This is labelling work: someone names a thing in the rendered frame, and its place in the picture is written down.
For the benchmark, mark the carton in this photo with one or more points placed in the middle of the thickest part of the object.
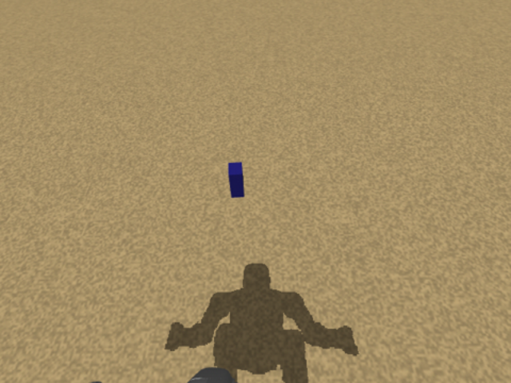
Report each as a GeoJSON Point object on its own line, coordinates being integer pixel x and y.
{"type": "Point", "coordinates": [235, 174]}

